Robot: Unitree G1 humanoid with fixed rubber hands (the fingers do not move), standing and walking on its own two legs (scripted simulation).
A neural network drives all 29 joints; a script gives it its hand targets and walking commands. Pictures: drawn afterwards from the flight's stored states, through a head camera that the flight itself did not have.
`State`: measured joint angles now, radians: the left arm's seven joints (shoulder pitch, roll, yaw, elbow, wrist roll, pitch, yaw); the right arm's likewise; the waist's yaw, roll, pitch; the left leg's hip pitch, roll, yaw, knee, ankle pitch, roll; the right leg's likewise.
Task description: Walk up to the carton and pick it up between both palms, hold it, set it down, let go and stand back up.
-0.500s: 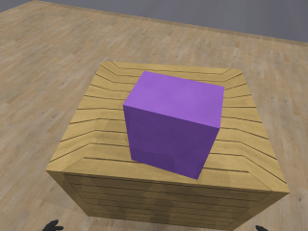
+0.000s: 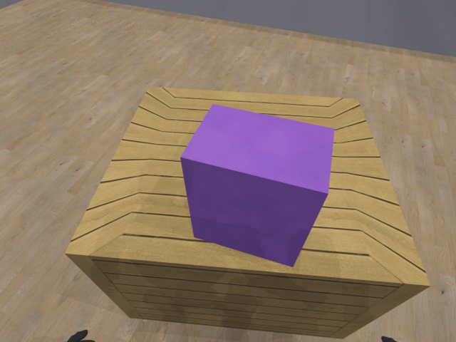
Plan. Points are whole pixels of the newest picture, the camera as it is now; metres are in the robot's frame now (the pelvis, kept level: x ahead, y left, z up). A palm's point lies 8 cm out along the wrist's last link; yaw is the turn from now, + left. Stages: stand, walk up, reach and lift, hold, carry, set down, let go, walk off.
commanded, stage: stand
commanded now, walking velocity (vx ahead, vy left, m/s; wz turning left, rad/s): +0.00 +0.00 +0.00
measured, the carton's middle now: (254, 190) +0.42 -0.04 -0.02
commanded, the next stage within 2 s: none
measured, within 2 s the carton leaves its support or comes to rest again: neither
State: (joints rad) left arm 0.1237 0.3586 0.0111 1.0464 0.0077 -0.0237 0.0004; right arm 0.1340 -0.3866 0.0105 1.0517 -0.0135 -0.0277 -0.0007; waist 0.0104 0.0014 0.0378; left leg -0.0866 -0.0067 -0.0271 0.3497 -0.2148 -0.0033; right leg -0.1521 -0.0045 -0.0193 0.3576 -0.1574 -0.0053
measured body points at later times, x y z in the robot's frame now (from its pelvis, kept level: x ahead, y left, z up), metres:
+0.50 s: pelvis +0.01 +0.00 +0.00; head +0.01 +0.00 +0.45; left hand +0.11 +0.31 -0.12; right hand +0.09 -0.31 -0.12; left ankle -0.01 +0.12 -0.75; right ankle +0.03 -0.12 -0.75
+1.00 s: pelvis +0.01 +0.00 +0.00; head +0.01 +0.00 +0.45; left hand +0.11 +0.31 -0.12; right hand +0.10 -0.31 -0.12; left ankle -0.01 +0.12 -0.75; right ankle +0.03 -0.12 -0.75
